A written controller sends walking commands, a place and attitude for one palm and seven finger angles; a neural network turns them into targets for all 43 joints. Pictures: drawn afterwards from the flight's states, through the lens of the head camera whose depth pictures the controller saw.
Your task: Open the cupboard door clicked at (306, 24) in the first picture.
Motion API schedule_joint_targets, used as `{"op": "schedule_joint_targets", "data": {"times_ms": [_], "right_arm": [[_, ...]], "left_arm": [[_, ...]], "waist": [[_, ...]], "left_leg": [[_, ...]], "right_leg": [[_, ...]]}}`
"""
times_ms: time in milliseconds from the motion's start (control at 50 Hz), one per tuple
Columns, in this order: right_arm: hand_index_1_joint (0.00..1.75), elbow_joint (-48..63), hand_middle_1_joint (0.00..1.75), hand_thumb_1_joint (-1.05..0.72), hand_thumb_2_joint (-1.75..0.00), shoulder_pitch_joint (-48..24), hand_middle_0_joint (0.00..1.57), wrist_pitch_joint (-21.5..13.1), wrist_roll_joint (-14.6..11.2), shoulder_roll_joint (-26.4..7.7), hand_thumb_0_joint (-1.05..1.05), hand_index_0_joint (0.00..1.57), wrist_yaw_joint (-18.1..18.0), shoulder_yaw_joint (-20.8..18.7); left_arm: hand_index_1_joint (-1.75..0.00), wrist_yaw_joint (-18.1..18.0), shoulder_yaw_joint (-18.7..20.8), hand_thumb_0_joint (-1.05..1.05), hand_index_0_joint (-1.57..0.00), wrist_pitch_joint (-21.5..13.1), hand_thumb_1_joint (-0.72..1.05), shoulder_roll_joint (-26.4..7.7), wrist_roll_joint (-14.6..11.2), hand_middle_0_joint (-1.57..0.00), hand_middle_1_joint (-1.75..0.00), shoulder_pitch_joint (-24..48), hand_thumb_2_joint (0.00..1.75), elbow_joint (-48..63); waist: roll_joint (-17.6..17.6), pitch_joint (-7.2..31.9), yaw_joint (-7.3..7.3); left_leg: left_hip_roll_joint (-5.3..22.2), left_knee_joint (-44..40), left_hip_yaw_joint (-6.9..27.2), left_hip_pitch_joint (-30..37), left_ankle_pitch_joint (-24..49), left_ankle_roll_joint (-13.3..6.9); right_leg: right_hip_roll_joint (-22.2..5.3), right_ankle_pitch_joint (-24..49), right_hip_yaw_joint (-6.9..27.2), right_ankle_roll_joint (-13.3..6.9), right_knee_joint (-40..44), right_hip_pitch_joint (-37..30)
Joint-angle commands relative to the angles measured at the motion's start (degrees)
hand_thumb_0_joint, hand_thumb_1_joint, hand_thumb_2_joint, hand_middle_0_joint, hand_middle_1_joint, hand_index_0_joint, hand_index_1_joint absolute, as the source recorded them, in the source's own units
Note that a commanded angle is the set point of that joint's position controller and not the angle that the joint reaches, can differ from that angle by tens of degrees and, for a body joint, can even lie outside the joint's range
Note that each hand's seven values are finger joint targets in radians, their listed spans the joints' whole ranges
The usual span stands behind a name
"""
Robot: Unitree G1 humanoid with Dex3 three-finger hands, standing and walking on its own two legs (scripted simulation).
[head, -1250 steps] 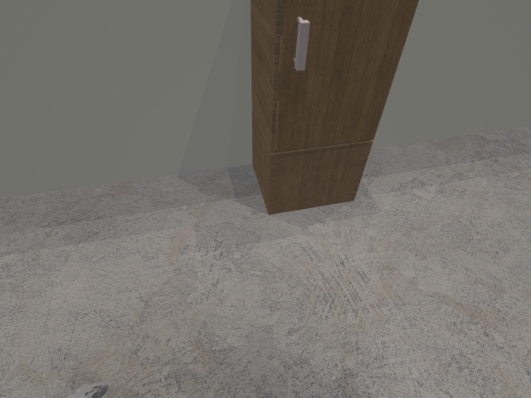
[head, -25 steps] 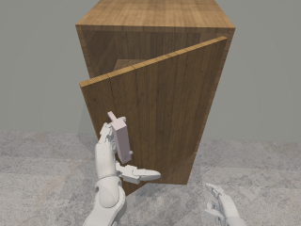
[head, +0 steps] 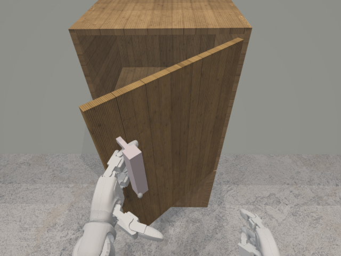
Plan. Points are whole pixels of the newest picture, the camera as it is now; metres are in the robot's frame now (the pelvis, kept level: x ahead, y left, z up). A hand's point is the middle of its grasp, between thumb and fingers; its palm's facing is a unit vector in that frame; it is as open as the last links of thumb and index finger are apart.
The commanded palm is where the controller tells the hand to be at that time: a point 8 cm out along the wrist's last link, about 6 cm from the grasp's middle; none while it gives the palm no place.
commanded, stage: slide the hand sideways off the handle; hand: left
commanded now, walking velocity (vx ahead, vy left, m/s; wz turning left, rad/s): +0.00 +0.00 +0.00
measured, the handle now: (131, 166) +0.28 +0.11 +0.11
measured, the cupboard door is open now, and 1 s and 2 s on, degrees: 41 40 40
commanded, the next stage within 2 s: draw the hand back to the body in 0.74 s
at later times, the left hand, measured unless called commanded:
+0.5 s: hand (113, 214) +0.18 +0.12 +0.10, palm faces +0.00 -1.00 -0.05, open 16.0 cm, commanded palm +0.13 +0.19 +0.11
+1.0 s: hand (79, 224) +0.16 +0.17 +0.11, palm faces +0.04 -1.00 -0.07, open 16.3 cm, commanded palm +0.12 +0.23 +0.12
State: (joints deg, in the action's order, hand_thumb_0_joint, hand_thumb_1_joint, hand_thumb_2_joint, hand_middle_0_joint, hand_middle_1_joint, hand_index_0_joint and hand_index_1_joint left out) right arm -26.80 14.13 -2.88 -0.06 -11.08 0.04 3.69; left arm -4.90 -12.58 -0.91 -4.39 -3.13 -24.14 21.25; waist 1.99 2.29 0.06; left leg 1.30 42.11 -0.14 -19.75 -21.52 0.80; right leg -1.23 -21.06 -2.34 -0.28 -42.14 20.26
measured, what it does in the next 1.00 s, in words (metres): stands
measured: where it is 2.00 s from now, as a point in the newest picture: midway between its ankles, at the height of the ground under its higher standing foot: outside the picture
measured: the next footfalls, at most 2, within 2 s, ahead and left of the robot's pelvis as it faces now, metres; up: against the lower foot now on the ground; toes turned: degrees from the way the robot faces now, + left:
none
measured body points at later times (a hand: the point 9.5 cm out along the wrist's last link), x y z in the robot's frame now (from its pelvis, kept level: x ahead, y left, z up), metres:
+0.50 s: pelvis +0.02 -0.01 -0.01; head +0.02 -0.03 +0.44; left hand +0.17 +0.17 +0.11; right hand +0.21 -0.23 -0.07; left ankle +0.01 +0.13 -0.71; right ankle +0.02 -0.12 -0.71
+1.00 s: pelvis +0.00 +0.01 -0.02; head -0.01 +0.01 +0.43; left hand +0.15 +0.23 +0.11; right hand +0.20 -0.20 -0.06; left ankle +0.01 +0.13 -0.71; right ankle +0.02 -0.12 -0.71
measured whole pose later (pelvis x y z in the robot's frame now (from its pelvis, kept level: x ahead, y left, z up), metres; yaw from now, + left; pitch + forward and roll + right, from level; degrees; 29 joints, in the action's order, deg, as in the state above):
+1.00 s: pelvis +0.00 +0.01 -0.02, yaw +2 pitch +2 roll -2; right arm -26.0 15.5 -11.1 -2.8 -11.8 -3.2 2.1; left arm 9.3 5.0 -7.1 -12.9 -13.9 -38.5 29.8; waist 2.7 5.3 1.9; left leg 1.4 52.2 2.2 -28.6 -25.9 0.4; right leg -1.1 -24.3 -4.4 0.2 -48.8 26.8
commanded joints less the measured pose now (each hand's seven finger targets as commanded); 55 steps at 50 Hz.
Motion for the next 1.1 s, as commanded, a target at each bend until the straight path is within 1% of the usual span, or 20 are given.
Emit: {"op": "schedule_joint_targets", "data": {"times_ms": [0,80,120,200,260,280,340,440,500,540,580,640,720,740,800,840,880,940,1000,1080], "right_arm": [[0.3,11.29,0.3,-0.9,-0.9,-8.44,0.2,-3.14,-0.37,-5.16,0.0,0.2,-0.75,-2.58],[0.3,11.86,0.3,-0.9,-0.9,-7.5,0.2,-3.54,-0.59,-5.37,0.0,0.2,-0.79,-2.97],[0.3,12.26,0.3,-0.9,-0.9,-6.7,0.2,-4.08,-0.53,-5.53,0.0,0.2,-0.91,-3.05],[0.3,11.99,0.3,-0.9,-0.9,-5.48,0.2,-5.18,-0.61,-6.03,0.0,0.2,-1.63,-3.71],[0.3,12.01,0.3,-0.9,-0.9,-4.76,0.2,-6.1,-0.89,-5.99,0.0,0.2,-1.92,-4.06],[0.3,11.94,0.3,-0.9,-0.9,-4.63,0.2,-6.35,-1.04,-5.98,0.0,0.2,-1.93,-4.14],[0.3,11.75,0.3,-0.9,-0.9,-4.26,0.2,-7.0,-1.25,-5.96,0.0,0.2,-2.28,-4.34],[0.3,11.86,0.3,-0.9,-0.9,-4.81,0.2,-6.97,-1.79,-5.42,0.0,0.2,-2.58,-4.85],[0.3,11.48,0.3,-0.9,-0.9,-5.29,0.2,-6.77,-2.11,-5.23,0.0,0.2,-2.74,-4.88],[0.3,11.9,0.3,-0.9,-0.9,-5.32,0.2,-7.07,-2.25,-5.4,0.0,0.2,-2.8,-4.94],[0.3,11.64,0.3,-0.9,-0.9,-5.31,0.2,-7.52,-2.35,-5.45,0.0,0.2,-3.03,-5.12],[0.3,11.5,0.3,-0.9,-0.9,-4.85,0.2,-8.36,-2.49,-5.8,0.0,0.2,-3.38,-5.29],[0.3,11.22,0.3,-0.9,-0.9,-4.45,0.2,-10.52,-2.67,-6.83,0.0,0.2,-3.81,-4.94],[0.3,10.9,0.3,-0.9,-0.9,-4.17,0.2,-11.04,-2.67,-7.02,0.0,0.2,-3.93,-4.9],[0.3,10.52,0.3,-0.9,-0.9,-4.62,0.2,-11.98,-2.67,-7.32,0.0,0.2,-4.08,-4.86],[0.3,10.67,0.3,-0.9,-0.9,-4.81,0.2,-11.98,-2.76,-6.98,0.0,0.2,-4.04,-4.78],[0.3,10.82,0.3,-0.9,-0.9,-5.4,0.2,-11.8,-2.81,-6.59,0.0,0.2,-3.98,-4.7],[0.3,11.53,0.3,-0.9,-0.9,-6.06,0.2,-11.65,-3.15,-6.1,0.0,0.2,-3.73,-4.02],[0.3,11.19,0.3,-0.9,-0.9,-6.46,0.2,-12.1,-3.23,-6.76,0.0,0.2,-3.97,-3.35],[0.3,10.49,0.3,-0.9,-0.9,-5.96,0.2,-12.83,-3.27,-7.57,0.0,0.2,-4.25,-3.12]], "left_arm": [[-0.3,-0.14,8.36,0.0,-0.15,-4.72,-0.5,-4.11,-0.65,-0.15,-0.3,-1.77,0.3,15.16],[-0.3,1.43,10.15,0.0,-0.15,-5.8,-0.5,-4.82,-2.19,-0.15,-0.3,-6.76,0.3,17.77],[-0.3,2.23,9.6,0.0,-0.15,-6.64,-0.5,-4.48,-2.85,-0.15,-0.3,-7.36,0.3,19.47],[-0.3,4.22,12.76,0.0,-0.15,-8.54,-0.5,-6.94,-4.15,-0.15,-0.3,-9.22,0.3,19.63],[-0.3,6.16,13.92,0.0,-0.15,-10.12,-0.5,-7.22,-5.2,-0.15,-0.3,-12.37,0.3,19.7],[-0.3,6.71,13.96,0.0,-0.15,-10.43,-0.5,-7.23,-5.56,-0.15,-0.3,-12.68,0.3,19.9],[-0.3,7.93,16.02,0.0,-0.15,-11.19,-0.5,-8.64,-6.64,-0.15,-0.3,-13.96,0.3,19.74],[-0.3,10.07,19.73,0.0,-0.15,-11.57,-0.5,-9.67,-8.92,-0.15,-0.3,-20.28,0.3,20.02],[-0.3,11.14,21.71,0.0,-0.15,-11.59,-0.5,-10.56,-10.16,-0.15,-0.3,-21.72,0.3,19.27],[-0.3,11.99,20.67,0.0,-0.15,-12.07,-0.5,-9.8,-10.68,-0.15,-0.3,-21.72,0.3,20.82],[-0.3,12.64,21.63,0.0,-0.15,-12.47,-0.5,-10.53,-11.4,-0.15,-0.3,-22.07,0.3,20.68],[-0.3,14.27,21.94,0.0,-0.15,-13.57,-0.5,-11.25,-12.19,-0.15,-0.3,-21.82,0.3,20.44],[-0.3,17.08,18.42,0.0,-0.15,-14.86,-0.5,-10.68,-12.58,-0.15,-0.3,-16.4,0.3,21.18],[-0.3,17.47,18.46,0.0,-0.15,-14.96,-0.5,-11.02,-12.71,-0.15,-0.3,-15.18,0.3,21.06],[-0.3,17.13,18.61,0.0,-0.15,-14.35,-0.5,-11.31,-12.37,-0.15,-0.3,-13.97,0.3,19.78],[-0.3,16.08,20.99,0.0,-0.15,-13.31,-0.5,-13.12,-11.72,-0.15,-0.3,-14.58,0.3,20.22],[-0.3,14.51,23.17,0.0,-0.15,-11.76,-0.5,-14.92,-10.89,-0.15,-0.3,-14.83,0.3,21.22],[-0.3,13.35,22.21,0.0,-0.15,-9.51,-0.5,-12.75,-11.36,-0.15,-0.3,-15.14,0.3,23.35],[-0.3,13.09,21.28,0.0,-0.15,-7.25,-0.5,-12.06,-12.32,-0.15,-0.3,-12.19,0.3,22.9],[-0.3,13.33,20.6,0.0,-0.15,-4.25,-0.5,-12.71,-11.2,-0.15,-0.3,-9.55,0.3,22.6]], "waist": [[-3.94,3.02,2.74],[-2.17,3.08,2.55],[-2.15,3.11,1.77],[-5.9,3.74,1.32],[-4.95,4.4,1.6],[-2.79,4.83,1.67],[-3.48,5.46,1.77],[-4.25,7.63,3.17],[-3.82,5.96,3.26],[-2.72,5.79,2.79],[-2.42,5.29,2.83],[-5.24,5.42,2.15],[-1.79,3.76,0.34],[-2.22,3.74,0.21],[-2.37,3.59,0.56],[-1.18,5.04,1.67],[1.99,6.33,3.1],[3.96,5.36,3.28],[1.31,2.34,2.35],[0.96,1.27,1.96]], "left_leg": [[-1.57,-6.63,-0.69,-1.57,5.46,-2.03],[-1.6,-5.24,-1.03,-1.99,7.16,-2.01],[-1.75,-4.27,-1.04,-2.21,7.57,-2.11],[-1.96,-1.93,-0.61,-3.95,7.54,-2.21],[-2.15,-0.71,-0.61,-4.71,7.74,-2.12],[-2.25,-0.49,-0.59,-4.72,8.07,-2.09],[-2.23,0.16,-0.22,-5.63,8.48,-2.04],[-2.45,1.04,-0.23,-6.98,10.76,-1.83],[-2.43,1.14,-0.05,-7.92,11.04,-1.71],[-2.48,1.44,0.03,-7.6,10.91,-1.8],[-2.44,1.97,0.19,-7.89,10.41,-1.78],[-2.33,2.5,0.78,-8.68,9.01,-1.86],[-2.34,3.18,1.36,-8.53,6.21,-2.19],[-2.29,3.24,1.6,-8.66,5.38,-2.23],[-2.09,2.58,2.26,-9.13,2.8,-2.14],[-2.03,1.7,2.34,-9.1,2.79,-2.0],[-2.03,0.35,2.33,-8.54,2.92,-1.78],[-1.9,-1.42,2.42,-7.76,3.21,-1.44],[-1.53,-2.8,3.17,-8.19,0.32,-1.41],[-1.17,-4.43,3.91,-7.33,-1.63,-1.57]], "right_leg": [[0.77,4.14,0.16,-1.04,9.52,-1.94],[1.09,7.49,0.05,-0.91,8.47,-1.77],[1.09,8.58,0.14,-0.57,7.87,-0.52],[0.83,8.13,1.7,0.06,7.83,0.35],[0.79,8.73,1.88,0.11,6.94,1.03],[0.75,9.0,1.92,-0.05,6.67,0.77],[0.83,10.47,1.6,0.09,5.37,1.2],[0.59,16.9,1.62,0.58,3.38,-1.21],[0.8,17.28,1.18,0.43,2.86,-0.82],[1.01,16.66,0.85,0.45,2.66,0.61],[1.16,15.14,0.98,0.29,2.96,1.16],[1.22,12.55,1.25,0.56,3.15,2.6],[1.15,6.23,1.74,0.27,4.25,5.9],[1.23,4.66,1.71,0.2,4.41,6.35],[1.41,0.17,1.12,-0.09,4.27,6.98],[1.52,0.08,0.38,-0.4,3.46,5.97],[1.62,0.77,-0.68,-0.81,2.41,4.49],[2.15,2.37,-2.55,-0.85,1.81,4.28],[2.47,-0.53,-2.84,-0.55,3.37,5.06],[2.48,-1.95,-3.03,-0.5,4.13,5.35]]}}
